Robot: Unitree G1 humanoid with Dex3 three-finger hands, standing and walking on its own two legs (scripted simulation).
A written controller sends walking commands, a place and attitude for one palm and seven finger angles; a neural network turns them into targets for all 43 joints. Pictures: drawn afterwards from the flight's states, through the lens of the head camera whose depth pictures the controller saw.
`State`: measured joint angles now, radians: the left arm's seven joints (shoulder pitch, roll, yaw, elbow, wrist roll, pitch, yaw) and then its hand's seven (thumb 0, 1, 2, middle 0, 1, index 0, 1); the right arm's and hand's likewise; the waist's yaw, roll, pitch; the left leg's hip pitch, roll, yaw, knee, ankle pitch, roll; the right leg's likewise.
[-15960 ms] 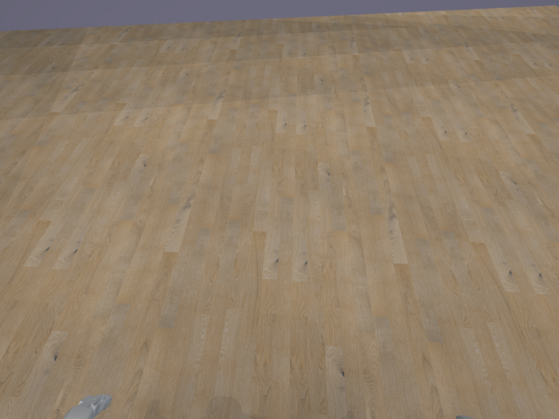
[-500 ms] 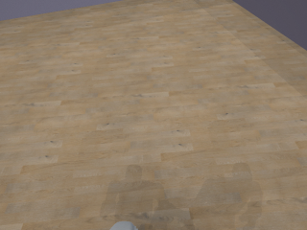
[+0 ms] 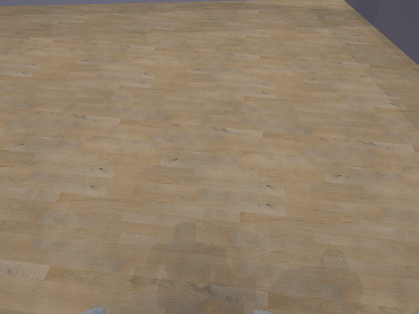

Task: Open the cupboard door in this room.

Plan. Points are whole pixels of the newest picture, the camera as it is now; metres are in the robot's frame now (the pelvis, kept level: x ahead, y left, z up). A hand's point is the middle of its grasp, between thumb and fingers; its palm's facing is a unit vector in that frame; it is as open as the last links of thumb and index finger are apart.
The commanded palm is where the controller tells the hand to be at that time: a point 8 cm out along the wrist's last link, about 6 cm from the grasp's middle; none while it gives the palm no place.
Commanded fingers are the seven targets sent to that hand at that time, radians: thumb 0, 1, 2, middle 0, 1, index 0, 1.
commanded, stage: turn or walk to find it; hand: left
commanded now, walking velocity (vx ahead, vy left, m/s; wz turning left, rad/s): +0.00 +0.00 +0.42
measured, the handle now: out of the picture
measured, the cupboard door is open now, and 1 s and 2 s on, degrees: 0 0 0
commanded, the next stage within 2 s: none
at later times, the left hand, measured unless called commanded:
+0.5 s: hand out of the picture -0.04 +0.15 -0.15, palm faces +0.27 -0.92 -0.27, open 7.3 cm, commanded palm none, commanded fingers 0.00 0.90 0.90 -0.20 -0.30 -0.20 -0.30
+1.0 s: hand out of the picture -0.09 +0.20 -0.16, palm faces +0.45 -0.85 -0.26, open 7.4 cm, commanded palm none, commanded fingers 0.00 0.90 0.90 -0.20 -0.30 -0.20 -0.30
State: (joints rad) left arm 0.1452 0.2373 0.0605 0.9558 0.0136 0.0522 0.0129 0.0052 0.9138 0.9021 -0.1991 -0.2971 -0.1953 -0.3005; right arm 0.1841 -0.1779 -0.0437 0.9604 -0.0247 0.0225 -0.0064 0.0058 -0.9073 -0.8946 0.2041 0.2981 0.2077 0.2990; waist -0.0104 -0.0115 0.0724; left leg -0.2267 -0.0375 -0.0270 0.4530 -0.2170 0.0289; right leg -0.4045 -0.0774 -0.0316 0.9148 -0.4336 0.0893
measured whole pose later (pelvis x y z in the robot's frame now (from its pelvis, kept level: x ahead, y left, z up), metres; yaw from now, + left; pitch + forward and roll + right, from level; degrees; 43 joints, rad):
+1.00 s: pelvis -0.07 -0.02 +0.00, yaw +26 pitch +0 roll +0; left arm 0.16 0.23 0.06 0.96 0.02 0.05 0.01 0.00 0.91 0.90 -0.20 -0.30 -0.20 -0.30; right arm 0.17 -0.18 -0.04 0.95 -0.02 0.02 -0.01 0.01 -0.91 -0.89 0.20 0.30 0.21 0.30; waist 0.00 -0.01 0.07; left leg -0.23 -0.05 -0.03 0.45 -0.22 0.03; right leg -0.41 -0.08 -0.03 0.91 -0.43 0.09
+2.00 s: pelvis -0.11 -0.07 +0.00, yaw +52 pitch +0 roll +1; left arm 0.14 0.22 0.05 0.94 0.01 0.04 0.01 0.01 0.91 0.90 -0.20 -0.30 -0.20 -0.30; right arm 0.18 -0.19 -0.05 0.95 -0.03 0.03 0.00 0.01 -0.91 -0.89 0.20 0.30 0.21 0.30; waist -0.02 0.01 0.08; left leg -0.25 -0.05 -0.07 0.48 -0.23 0.01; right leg -0.35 -0.06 -0.04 0.77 -0.43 0.08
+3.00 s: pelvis -0.12 -0.12 -0.01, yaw +77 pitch +0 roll +1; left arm 0.13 0.19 0.04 0.92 0.02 0.01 0.01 0.00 0.91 0.90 -0.20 -0.30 -0.20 -0.30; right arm 0.19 -0.21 -0.07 0.97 -0.02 0.04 0.00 0.01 -0.91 -0.89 0.20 0.30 0.21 0.30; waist -0.02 0.05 0.08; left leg -0.32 -0.04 -0.09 0.58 -0.26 -0.01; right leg -0.27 -0.03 -0.08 0.58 -0.30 0.01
